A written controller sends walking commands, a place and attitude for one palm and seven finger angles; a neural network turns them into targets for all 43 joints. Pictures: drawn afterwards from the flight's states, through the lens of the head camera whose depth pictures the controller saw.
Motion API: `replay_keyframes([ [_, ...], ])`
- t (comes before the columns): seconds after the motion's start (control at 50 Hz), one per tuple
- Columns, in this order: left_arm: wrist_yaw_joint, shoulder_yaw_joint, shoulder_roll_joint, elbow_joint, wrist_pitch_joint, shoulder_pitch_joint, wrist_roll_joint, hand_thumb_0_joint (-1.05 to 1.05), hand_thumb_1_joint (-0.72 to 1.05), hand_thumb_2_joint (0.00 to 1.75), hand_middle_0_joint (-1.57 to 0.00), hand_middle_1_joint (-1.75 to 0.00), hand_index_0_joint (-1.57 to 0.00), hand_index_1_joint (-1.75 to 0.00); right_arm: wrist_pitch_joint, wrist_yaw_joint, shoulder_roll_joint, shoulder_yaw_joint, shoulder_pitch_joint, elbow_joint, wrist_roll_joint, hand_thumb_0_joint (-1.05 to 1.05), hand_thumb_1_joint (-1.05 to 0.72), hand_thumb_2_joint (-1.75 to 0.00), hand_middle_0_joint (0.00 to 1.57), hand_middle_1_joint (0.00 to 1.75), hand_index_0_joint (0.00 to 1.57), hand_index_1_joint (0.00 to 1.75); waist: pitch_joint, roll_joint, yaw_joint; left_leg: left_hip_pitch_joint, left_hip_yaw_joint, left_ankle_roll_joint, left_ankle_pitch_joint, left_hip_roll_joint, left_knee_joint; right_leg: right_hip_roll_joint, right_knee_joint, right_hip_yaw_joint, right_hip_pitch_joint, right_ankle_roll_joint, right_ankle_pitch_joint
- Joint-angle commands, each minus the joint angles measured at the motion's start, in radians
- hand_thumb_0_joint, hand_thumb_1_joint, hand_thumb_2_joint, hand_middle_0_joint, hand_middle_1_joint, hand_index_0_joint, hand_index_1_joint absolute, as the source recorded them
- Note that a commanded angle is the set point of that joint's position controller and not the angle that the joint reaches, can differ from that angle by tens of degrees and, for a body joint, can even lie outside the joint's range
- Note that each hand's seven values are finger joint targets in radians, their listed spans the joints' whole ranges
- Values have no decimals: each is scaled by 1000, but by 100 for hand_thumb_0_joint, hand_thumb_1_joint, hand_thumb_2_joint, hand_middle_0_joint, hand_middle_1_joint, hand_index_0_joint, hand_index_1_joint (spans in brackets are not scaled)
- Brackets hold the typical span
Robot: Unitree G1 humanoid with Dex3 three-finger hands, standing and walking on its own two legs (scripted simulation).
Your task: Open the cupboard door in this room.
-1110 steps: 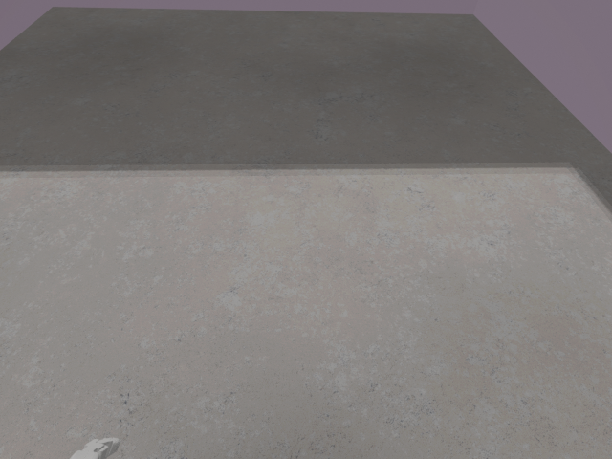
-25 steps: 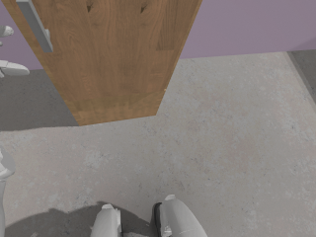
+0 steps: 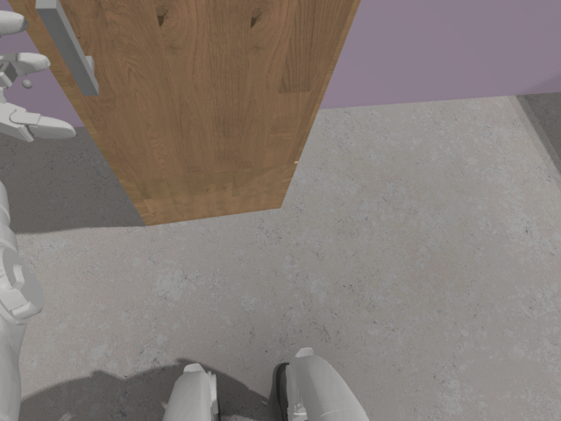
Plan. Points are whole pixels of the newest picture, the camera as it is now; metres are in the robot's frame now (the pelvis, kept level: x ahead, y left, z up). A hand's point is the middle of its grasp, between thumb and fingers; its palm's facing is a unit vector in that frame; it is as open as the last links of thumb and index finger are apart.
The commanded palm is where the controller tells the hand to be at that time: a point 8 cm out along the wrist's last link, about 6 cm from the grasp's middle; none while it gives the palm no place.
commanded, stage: slide the fingers in behind the handle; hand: left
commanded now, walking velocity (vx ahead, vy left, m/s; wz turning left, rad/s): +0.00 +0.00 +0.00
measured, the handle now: (72, 40) +0.59 +0.22 +0.09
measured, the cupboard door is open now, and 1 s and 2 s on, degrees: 0 0 0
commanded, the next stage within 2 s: close the thumb around the handle in 1.34 s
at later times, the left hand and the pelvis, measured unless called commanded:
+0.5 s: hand (61, 79) +0.54 +0.23 +0.07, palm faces +0.08 -1.00 -0.01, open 14.0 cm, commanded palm +0.52 +0.26 +0.07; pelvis +0.00 +0.00 +0.00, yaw +0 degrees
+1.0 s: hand (91, 77) +0.54 +0.19 +0.08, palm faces +0.08 -1.00 -0.01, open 14.0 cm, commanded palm +0.52 +0.23 +0.07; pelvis +0.00 -0.01 +0.00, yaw +1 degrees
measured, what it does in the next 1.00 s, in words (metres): stands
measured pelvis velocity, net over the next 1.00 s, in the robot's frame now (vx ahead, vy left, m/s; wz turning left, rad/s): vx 0.00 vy -0.01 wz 0.02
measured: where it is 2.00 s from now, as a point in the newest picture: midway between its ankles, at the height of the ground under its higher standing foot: outside the picture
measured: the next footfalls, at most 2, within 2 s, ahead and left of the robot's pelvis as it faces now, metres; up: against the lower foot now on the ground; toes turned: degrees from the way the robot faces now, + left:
none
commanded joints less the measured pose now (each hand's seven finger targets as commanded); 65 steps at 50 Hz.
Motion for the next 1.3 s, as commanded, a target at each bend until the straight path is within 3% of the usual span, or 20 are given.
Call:
replay_keyframes([
  [0.0, 27, 32, 309, -243, -77, -438, -5, 0, -50, 30, -30, -120, -30, -120, -16, -17, -194, -74, 210, -27, -10, 0, -90, -90, 20, 30, 20, 30, -544, 244, -1, 414, -33, 4, 515, -19, -108, 33, -59, 18, 236, -28, 334],
  [0.04, 33, 9, 267, -217, -76, -395, -1, 0, -50, 30, -30, -120, -30, -120, -17, -10, -188, -74, 205, -30, -8, 0, -90, -90, 20, 30, 20, 30, -526, 247, 5, 418, -29, 0, 515, -20, -111, 35, -62, 14, 227, -30, 325],
  [0.06, 36, 10, 267, -219, -76, -407, -5, 0, -50, 30, -30, -120, -30, -120, -17, -11, -190, -75, 205, -28, -9, 0, -90, -90, 20, 30, 20, 30, -508, 211, -4, 406, -31, 3, 500, -17, -114, 35, -66, 12, 231, -27, 320],
  [0.28, 69, -7, 236, -176, -78, -474, 1, 0, -50, 30, -30, -120, -30, -120, -31, -13, -190, -72, 210, -20, -12, 0, -90, -90, 20, 30, 20, 30, -476, 186, -24, 355, -34, 11, 416, -24, -115, 32, -67, 17, 209, -28, 266],
  [0.34, 81, -3, 245, -201, -86, -478, 11, 0, -50, 30, -30, -120, -30, -120, -34, -11, -187, -73, 213, -19, -16, 0, -90, -90, 20, 30, 20, 30, -531, 219, -15, 383, -35, 6, 459, -24, -106, 29, -55, 18, 217, -27, 296],
  [0.4, 88, -37, 185, -188, -88, -467, 9, 0, -50, 30, -30, -120, -30, -120, -35, -5, -183, -75, 214, -15, -17, 0, -90, -90, 20, 30, 20, 30, -528, 212, -23, 402, -38, 4, 472, -21, -104, 32, -54, 12, 189, -27, 291],
  [0.5, 110, -8, 213, -196, -82, -479, 16, 0, -50, 30, -30, -120, -30, -120, -33, -3, -187, -77, 226, -15, -19, 0, -90, -90, 20, 30, 20, 30, -550, 205, -16, 401, -41, 3, 495, -21, -101, 32, -47, 11, 203, -28, 312],
  [0.56, 118, -52, 155, -195, -81, -488, 24, 0, -50, 30, -30, -120, -30, -120, -34, 3, -180, -79, 226, -10, -20, 0, -90, -90, 20, 30, 20, 30, -520, 203, -25, 392, -36, 4, 468, -24, -103, 31, -57, 13, 197, -26, 298],
  [0.62, 125, -89, 93, -239, -91, -499, 23, 0, -50, 30, -30, -120, -30, -120, -36, 6, -176, -88, 232, 1, -25, 0, -90, -90, 20, 30, 20, 30, -572, 256, -26, 485, -49, -7, 541, -19, -99, 32, -52, 3, 154, -30, 307],
  [0.66, 129, -84, 85, -202, -81, -490, 7, 0, -50, 30, -30, -120, -30, -120, -35, 6, -178, -85, 230, 7, -23, 0, -90, -90, 20, 30, 20, 30, -513, 195, -34, 436, -46, -3, 494, -19, -108, 33, -63, 2, 168, -28, 291],
  [0.72, 147, -78, 78, -236, -91, -491, 10, 0, -50, 30, -30, -120, -30, -120, -38, 9, -172, -88, 230, 2, -26, 0, -90, -90, 20, 30, 20, 30, -571, 240, -18, 468, -44, -6, 537, -24, -103, 31, -54, 5, 181, -31, 321],
  [0.76, 160, -95, 63, -192, -85, -477, 21, 0, -50, 30, -30, -120, -30, -120, -36, 12, -171, -86, 228, 8, -26, 0, -90, -90, 20, 30, 20, 30, -497, 188, -34, 424, -40, -1, 499, -23, -108, 33, -62, 4, 177, -28, 306],
  [0.8, 173, -89, 70, -205, -92, -503, 25, 0, -50, 30, -30, -120, -30, -120, -36, 12, -173, -85, 229, 6, -29, 0, -90, -90, 20, 30, 20, 30, -498, 188, -33, 414, -42, 0, 488, -25, -110, 31, -59, 5, 182, -29, 305],
  [0.84, 175, -137, -1, -201, -92, -490, 26, 0, -50, 30, -30, -120, -30, -120, -39, 16, -166, -88, 228, 4, -29, 0, -90, -90, 20, 30, 20, 30, -504, 194, -41, 436, -40, -1, 498, -27, -111, 30, -63, 4, 172, -29, 309],
  [0.9, 182, -132, -5, -228, -108, -505, 20, 0, -50, 30, -30, -120, -30, -120, -40, 20, -167, -94, 232, 10, -32, 0, -90, -90, 20, 30, 20, 30, -551, 202, -38, 470, -46, -5, 533, -26, -104, 32, -56, 2, 176, -31, 326],
  [1.0, 204, -54, 100, -199, -106, -498, 32, 0, -50, 30, -30, -120, -30, -120, -39, 15, -169, -84, 222, -5, -29, 0, -90, -90, 20, 30, 20, 30, -520, 174, -16, 371, -27, 4, 471, -36, -107, 26, -52, 18, 237, -29, 334],
  [1.06, 210, -66, 88, -194, -108, -447, 49, 0, -50, 30, -30, -120, -30, -120, -40, 18, -163, -83, 213, -21, -27, 0, -90, -90, 20, 30, 20, 30, -519, 163, -7, 354, -16, 8, 459, -39, -109, 26, -53, 23, 262, -26, 341],
  [1.14, 192, -30, 134, -196, -110, -445, 33, 0, -50, 30, -30, -120, -30, -120, -40, 11, -167, -83, 210, -27, -21, 0, -90, -90, 20, 30, 20, 30, -535, 142, 0, 327, -9, 11, 445, -40, -111, 27, -54, 31, 309, -25, 361],
  [1.22, 179, -52, 94, -231, -118, -442, 21, 0, -50, 30, -30, -120, -30, -120, -42, 10, -165, -87, 214, -25, -21, 0, -90, -90, 20, 30, 20, 30, -564, 182, 3, 388, -15, 4, 495, -36, -111, 28, -50, 24, 284, -27, 375],
  [1.28, 179, -51, 88, -200, -114, -441, 13, 0, -50, 30, -30, -120, -30, -120, -43, 7, -167, -88, 214, -17, -19, 0, -90, -90, 20, 30, 20, 30, -510, 127, -13, 349, -13, 12, 454, -36, -108, 29, -60, 27, 273, -25, 355],
])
